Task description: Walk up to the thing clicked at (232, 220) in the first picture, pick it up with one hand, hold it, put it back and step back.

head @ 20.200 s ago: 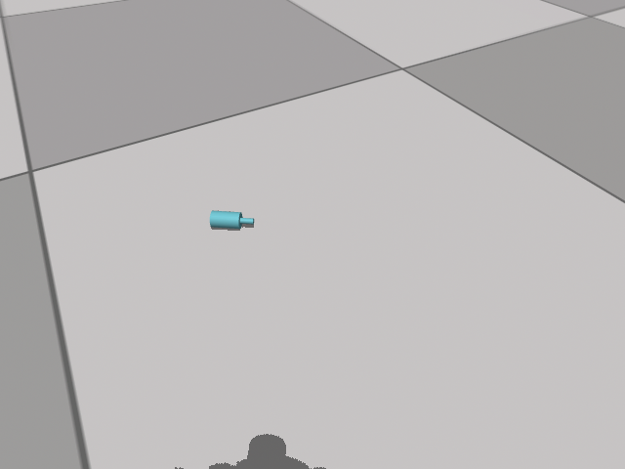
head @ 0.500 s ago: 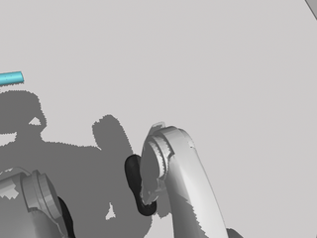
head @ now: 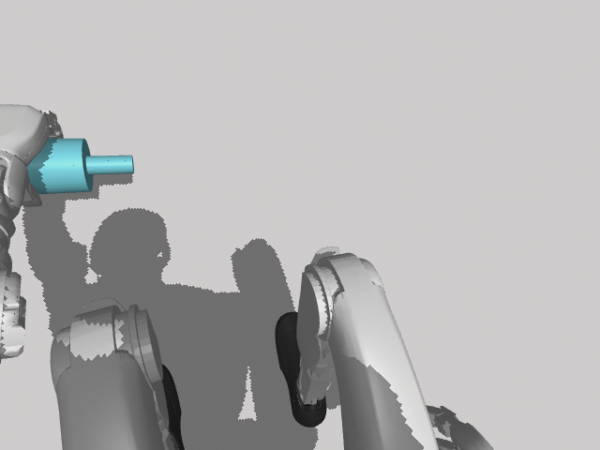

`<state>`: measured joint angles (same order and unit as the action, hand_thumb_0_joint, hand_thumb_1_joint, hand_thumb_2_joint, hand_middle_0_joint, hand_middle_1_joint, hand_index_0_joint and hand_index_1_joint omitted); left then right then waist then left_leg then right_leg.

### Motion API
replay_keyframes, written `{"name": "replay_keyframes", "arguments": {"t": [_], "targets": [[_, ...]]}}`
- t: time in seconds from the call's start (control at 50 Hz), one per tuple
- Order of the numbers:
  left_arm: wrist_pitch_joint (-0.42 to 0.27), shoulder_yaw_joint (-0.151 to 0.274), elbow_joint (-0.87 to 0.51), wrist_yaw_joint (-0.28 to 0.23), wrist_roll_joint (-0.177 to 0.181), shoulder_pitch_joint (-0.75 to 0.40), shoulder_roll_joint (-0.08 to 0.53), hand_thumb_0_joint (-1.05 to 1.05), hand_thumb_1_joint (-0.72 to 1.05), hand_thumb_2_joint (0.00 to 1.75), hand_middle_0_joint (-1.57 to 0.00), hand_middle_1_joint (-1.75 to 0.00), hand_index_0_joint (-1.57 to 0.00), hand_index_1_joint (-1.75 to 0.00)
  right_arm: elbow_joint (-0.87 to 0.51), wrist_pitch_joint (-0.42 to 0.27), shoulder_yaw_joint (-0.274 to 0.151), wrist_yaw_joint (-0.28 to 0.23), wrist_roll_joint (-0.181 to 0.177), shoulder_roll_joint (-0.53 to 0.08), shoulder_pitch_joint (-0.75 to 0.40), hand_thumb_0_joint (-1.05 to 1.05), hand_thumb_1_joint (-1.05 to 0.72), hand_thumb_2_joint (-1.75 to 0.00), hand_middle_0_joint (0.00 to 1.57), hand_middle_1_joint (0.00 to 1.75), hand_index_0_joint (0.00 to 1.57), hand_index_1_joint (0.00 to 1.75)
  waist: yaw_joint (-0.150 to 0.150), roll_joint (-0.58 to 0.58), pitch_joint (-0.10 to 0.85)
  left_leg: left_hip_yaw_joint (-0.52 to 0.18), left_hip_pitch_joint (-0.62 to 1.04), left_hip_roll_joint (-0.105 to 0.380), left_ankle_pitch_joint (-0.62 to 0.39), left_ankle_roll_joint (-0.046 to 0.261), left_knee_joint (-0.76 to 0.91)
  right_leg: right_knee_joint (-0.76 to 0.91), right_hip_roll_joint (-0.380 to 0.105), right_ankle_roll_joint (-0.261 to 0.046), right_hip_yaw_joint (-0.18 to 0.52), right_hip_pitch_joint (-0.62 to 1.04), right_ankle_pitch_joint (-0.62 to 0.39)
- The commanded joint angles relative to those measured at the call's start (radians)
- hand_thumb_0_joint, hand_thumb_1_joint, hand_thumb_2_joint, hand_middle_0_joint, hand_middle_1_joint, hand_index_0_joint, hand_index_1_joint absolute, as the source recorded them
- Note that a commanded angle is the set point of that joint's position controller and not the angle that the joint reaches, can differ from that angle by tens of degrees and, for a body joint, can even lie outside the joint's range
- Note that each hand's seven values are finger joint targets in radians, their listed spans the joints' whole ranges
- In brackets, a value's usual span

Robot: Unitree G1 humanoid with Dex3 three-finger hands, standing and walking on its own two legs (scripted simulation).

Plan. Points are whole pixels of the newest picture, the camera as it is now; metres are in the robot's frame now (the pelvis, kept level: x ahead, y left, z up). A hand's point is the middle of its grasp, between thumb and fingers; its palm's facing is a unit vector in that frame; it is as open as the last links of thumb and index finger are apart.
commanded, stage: settle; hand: left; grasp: from above
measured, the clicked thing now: (59, 166) +0.51 +0.22 -0.19
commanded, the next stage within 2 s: lift in 0.02 s
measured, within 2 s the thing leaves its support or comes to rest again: neither
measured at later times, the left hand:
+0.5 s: hand out of the picture +0.48 +0.27 -0.08, palm faces -0.47 -0.03 -0.88, open 10.0 cm
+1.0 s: hand out of the picture +0.40 +0.27 +0.10, palm faces -0.44 -0.06 -0.90, open 10.0 cm
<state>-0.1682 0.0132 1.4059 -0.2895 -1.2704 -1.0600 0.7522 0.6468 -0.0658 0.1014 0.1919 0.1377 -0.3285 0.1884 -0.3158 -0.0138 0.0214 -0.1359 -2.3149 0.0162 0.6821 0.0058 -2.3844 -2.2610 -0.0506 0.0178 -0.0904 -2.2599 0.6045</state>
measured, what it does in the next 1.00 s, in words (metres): rises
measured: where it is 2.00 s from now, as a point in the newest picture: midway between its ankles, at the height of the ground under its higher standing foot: (238, 417)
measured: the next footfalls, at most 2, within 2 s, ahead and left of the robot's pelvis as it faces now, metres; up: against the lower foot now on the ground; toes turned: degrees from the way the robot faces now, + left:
none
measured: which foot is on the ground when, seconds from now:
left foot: down 0.00-1.00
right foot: down 0.00-1.00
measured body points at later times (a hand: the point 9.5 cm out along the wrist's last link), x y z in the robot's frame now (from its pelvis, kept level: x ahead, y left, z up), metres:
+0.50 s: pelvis +0.00 +0.00 +0.04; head +0.23 +0.06 +0.43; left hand +0.50 +0.27 -0.03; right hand +0.04 -0.27 -0.06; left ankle +0.07 +0.12 -0.30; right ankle +0.12 -0.13 -0.30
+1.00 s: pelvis +0.00 +0.00 +0.18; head +0.16 +0.04 +0.60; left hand +0.42 +0.28 +0.15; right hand +0.14 -0.26 +0.06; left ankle +0.07 +0.12 -0.30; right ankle +0.12 -0.13 -0.30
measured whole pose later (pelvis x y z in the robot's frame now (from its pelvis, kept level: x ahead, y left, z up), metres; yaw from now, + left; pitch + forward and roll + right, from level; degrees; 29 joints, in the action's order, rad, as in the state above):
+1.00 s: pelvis +0.00 +0.00 +0.18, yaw +5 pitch +29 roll -4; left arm -0.08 -0.10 0.83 -0.07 -1.04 -0.59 0.54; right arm 0.66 0.06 -0.03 0.02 -0.02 -0.26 0.15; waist -0.11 -0.06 0.18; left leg -0.04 -1.70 0.03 0.62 0.02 -1.80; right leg -1.73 -0.05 0.03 -0.04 -1.68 0.56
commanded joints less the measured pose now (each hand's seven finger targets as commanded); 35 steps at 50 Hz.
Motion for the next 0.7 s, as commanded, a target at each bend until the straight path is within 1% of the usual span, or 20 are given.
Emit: {"name": "replay_keyframes", "arguments": {"t": [0.0, 0.06, 0.08, 0.1, 0.12, 0.14, 0.16, 0.22, 0.26, 0.32, 0.36, 0.4, 0.46, 0.48, 0.52, 0.58, 0.62, 0.64, 0.66, 0.68], "targets": [[-0.003, 0.032, -0.162, -0.034, 0.019, -0.387, 0.235, 0.00, 0.70, 0.71, -1.10, -0.50, -1.08, -0.52, 0.011, 0.009, -0.090, -0.030, 0.000, -0.243, 0.240, 0.00, -0.90, -0.90, 0.20, 0.30, 0.20, 0.30, -0.027, -0.314, 0.699, 0.106, 0.459, -0.035, -0.159, 0.020, 0.255, 0.235, 0.063, -0.059, -0.057, 0.423, -0.146], [-0.001, 0.026, -0.157, -0.022, 0.024, -0.401, 0.230, 0.00, 0.71, 0.70, -1.11, -0.49, -1.09, -0.51, 0.011, 0.015, -0.090, -0.042, -0.002, -0.234, 0.245, 0.00, -0.90, -0.90, 0.20, 0.30, 0.20, 0.30, -0.033, -0.280, 0.699, 0.110, 0.445, -0.036, -0.151, 0.026, 0.258, 0.251, 0.063, -0.057, -0.048, 0.445, -0.136], [-0.004, 0.029, -0.168, -0.021, 0.025, -0.407, 0.238, 0.00, 0.72, 0.66, -1.14, -0.53, -1.13, -0.53, 0.011, 0.017, -0.091, -0.044, -0.004, -0.236, 0.241, 0.00, -0.93, -0.91, 0.20, 0.30, 0.20, 0.30, -0.026, -0.295, 0.704, 0.110, 0.435, -0.036, -0.145, 0.025, 0.264, 0.248, 0.062, -0.059, -0.047, 0.439, -0.128], [-0.001, 0.039, -0.171, -0.018, 0.029, -0.393, 0.237, 0.00, 0.64, 0.65, -1.06, -0.45, -1.05, -0.45, 0.013, 0.016, -0.097, -0.050, -0.008, -0.243, 0.248, 0.00, -0.89, -0.89, 0.20, 0.30, 0.20, 0.30, -0.017, -0.298, 0.713, 0.107, 0.459, -0.039, -0.151, 0.022, 0.274, 0.252, 0.058, -0.061, -0.053, 0.421, -0.133], [0.002, 0.034, -0.167, -0.012, 0.029, -0.372, 0.233, 0.00, 0.66, 0.61, -1.08, -0.50, -1.08, -0.50, 0.007, 0.019, -0.099, -0.052, -0.010, -0.243, 0.250, 0.00, -0.93, -0.91, 0.20, 0.30, 0.20, 0.30, -0.008, -0.309, 0.710, 0.102, 0.474, -0.038, -0.148, 0.018, 0.288, 0.251, 0.058, -0.067, -0.058, 0.411, -0.123], [0.001, 0.023, -0.202, -0.005, 0.035, -0.388, 0.216, 0.00, 0.59, 0.64, -1.01, -0.42, -1.00, -0.43, 0.005, 0.023, -0.102, -0.054, -0.014, -0.234, 0.249, 0.00, -0.89, -0.89, 0.20, 0.30, 0.20, 0.30, -0.008, -0.328, 0.747, 0.105, 0.495, -0.036, -0.150, 0.018, 0.298, 0.253, 0.059, -0.064, -0.056, 0.428, -0.131], [0.002, 0.038, -0.234, -0.003, 0.033, -0.389, 0.253, 0.00, 0.63, 0.61, -1.06, -0.50, -1.06, -0.50, 0.007, 0.029, -0.106, -0.058, -0.019, -0.233, 0.245, 0.00, -0.93, -0.91, 0.20, 0.30, 0.20, 0.30, 0.014, -0.338, 0.792, 0.108, 0.515, -0.036, -0.158, 0.019, 0.310, 0.252, 0.060, -0.063, -0.051, 0.451, -0.139], [0.021, 0.032, -0.262, 0.020, 0.065, -0.358, 0.202, 0.00, 0.71, 0.65, -1.07, -0.55, -1.08, -0.55, 0.007, 0.039, -0.124, -0.065, -0.035, -0.229, 0.256, 0.00, -0.92, -0.91, 0.20, 0.30, 0.20, 0.30, 0.026, -0.355, 0.820, 0.104, 0.561, -0.036, -0.184, 0.015, 0.336, 0.255, 0.051, -0.064, -0.048, 0.435, -0.170], [0.033, 0.032, -0.265, 0.041, 0.077, -0.345, 0.204, 0.00, 0.72, 0.68, -1.08, -0.56, -1.08, -0.55, 0.009, 0.050, -0.135, -0.071, -0.046, -0.227, 0.265, 0.00, -0.92, -0.91, 0.20, 0.30, 0.20, 0.30, 0.026, -0.336, 0.809, 0.101, 0.566, -0.036, -0.184, 0.018, 0.354, 0.272, 0.050, -0.064, -0.043, 0.442, -0.171], [0.039, 0.031, -0.328, 0.082, 0.091, -0.309, 0.199, 0.00, 0.72, 0.71, -1.09, -0.56, -1.09, -0.56, 0.009, 0.063, -0.152, -0.078, -0.056, -0.222, 0.267, 0.00, -0.92, -0.91, 0.20, 0.30, 0.20, 0.30, 0.047, -0.317, 0.807, 0.112, 0.574, -0.039, -0.190, 0.022, 0.367, 0.302, 0.047, -0.067, -0.029, 0.472, -0.169], [0.038, 0.036, -0.398, 0.103, 0.105, -0.293, 0.196, 0.00, 0.72, 0.71, -1.09, -0.55, -1.09, -0.55, 0.001, 0.071, -0.163, -0.085, -0.066, -0.215, 0.262, 0.00, -0.92, -0.91, 0.20, 0.30, 0.20, 0.30, 0.069, -0.319, 0.842, 0.109, 0.627, -0.037, -0.201, 0.020, 0.393, 0.314, 0.046, -0.068, -0.023, 0.480, -0.173], [0.034, 0.028, -0.424, 0.117, 0.121, -0.247, 0.166, 0.00, 0.71, 0.72, -1.07, -0.58, -1.07, -0.58, -0.005, 0.079, -0.171, -0.089, -0.072, -0.214, 0.256, 0.00, -0.92, -0.91, 0.20, 0.30, 0.20, 0.30, 0.075, -0.310, 0.837, 0.105, 0.642, -0.037, -0.205, 0.018, 0.409, 0.332, 0.044, -0.069, -0.021, 0.488, -0.171], [0.028, 0.027, -0.509, 0.135, 0.139, -0.221, 0.168, 0.00, 0.71, 0.75, -1.07, -0.59, -1.07, -0.60, -0.017, 0.089, -0.180, -0.098, -0.086, -0.198, 0.243, 0.00, -0.91, -0.91, 0.20, 0.30, 0.20, 0.30, 0.092, -0.289, 0.862, 0.104, 0.660, -0.034, -0.180, 0.024, 0.457, 0.367, 0.046, -0.061, -0.011, 0.537, -0.159], [0.031, 0.038, -0.516, 0.139, 0.149, -0.201, 0.173, 0.00, 0.71, 0.76, -1.07, -0.59, -1.07, -0.59, -0.019, 0.091, -0.179, -0.101, -0.089, -0.195, 0.242, 0.00, -0.91, -0.91, 0.20, 0.30, 0.20, 0.30, 0.097, -0.267, 0.839, 0.101, 0.659, -0.036, -0.176, 0.026, 0.471, 0.386, 0.043, -0.058, -0.009, 0.544, -0.156], [0.031, 0.016, -0.527, 0.156, 0.162, -0.169, 0.134, 0.00, 0.72, 0.76, -1.08, -0.59, -1.07, -0.59, -0.026, 0.096, -0.183, -0.108, -0.095, -0.191, 0.230, 0.00, -0.91, -0.91, 0.20, 0.30, 0.20, 0.30, 0.095, -0.232, 0.812, 0.091, 0.674, -0.032, -0.140, 0.028, 0.497, 0.410, 0.047, -0.058, -0.007, 0.541, -0.128], [0.031, 0.009, -0.586, 0.170, 0.173, -0.138, 0.122, 0.00, 0.72, 0.72, -1.06, -0.60, -1.06, -0.59, -0.034, 0.100, -0.192, -0.122, -0.106, -0.192, 0.209, 0.00, -0.91, -0.91, 0.20, 0.30, 0.20, 0.30, 0.118, -0.271, 0.819, 0.061, 0.744, -0.028, -0.103, 0.021, 0.575, 0.428, 0.045, -0.056, -0.009, 0.545, -0.112], [0.036, -0.001, -0.591, 0.173, 0.182, -0.074, 0.088, 0.00, 0.73, 0.73, -1.06, -0.62, -1.07, -0.61, -0.039, 0.100, -0.192, -0.126, -0.110, -0.183, 0.200, 0.00, -0.91, -0.91, 0.20, 0.30, 0.20, 0.30, 0.127, -0.258, 0.809, 0.047, 0.784, -0.024, -0.117, 0.018, 0.613, 0.444, 0.047, -0.053, -0.011, 0.573, -0.129], [0.036, -0.004, -0.629, 0.173, 0.191, -0.090, 0.081, 0.00, 0.74, 0.72, -1.06, -0.62, -1.08, -0.61, -0.042, 0.101, -0.196, -0.131, -0.115, -0.181, 0.188, 0.00, -0.91, -0.90, 0.20, 0.30, 0.20, 0.30, 0.129, -0.246, 0.814, 0.042, 0.798, -0.027, -0.104, 0.021, 0.630, 0.463, 0.044, -0.052, -0.009, 0.589, -0.124], [0.041, 0.003, -0.648, 0.171, 0.191, -0.082, 0.094, 0.00, 0.73, 0.73, -1.06, -0.61, -1.07, -0.60, -0.043, 0.102, -0.195, -0.136, -0.119, -0.178, 0.186, 0.00, -0.91, -0.90, 0.20, 0.30, 0.20, 0.30, 0.136, -0.255, 0.826, 0.041, 0.828, -0.025, -0.118, 0.019, 0.650, 0.472, 0.045, -0.050, -0.006, 0.610, -0.137], [0.046, -0.008, -0.648, 0.173, 0.196, -0.048, 0.069, 0.00, 0.74, 0.72, -1.06, -0.63, -1.07, -0.61, -0.044, 0.103, -0.197, -0.139, -0.121, -0.171, 0.182, 0.00, -0.91, -0.90, 0.20, 0.30, 0.20, 0.30, 0.139, -0.249, 0.817, 0.049, 0.843, -0.025, -0.133, 0.019, 0.665, 0.492, 0.044, -0.048, -0.003, 0.628, -0.146]]}}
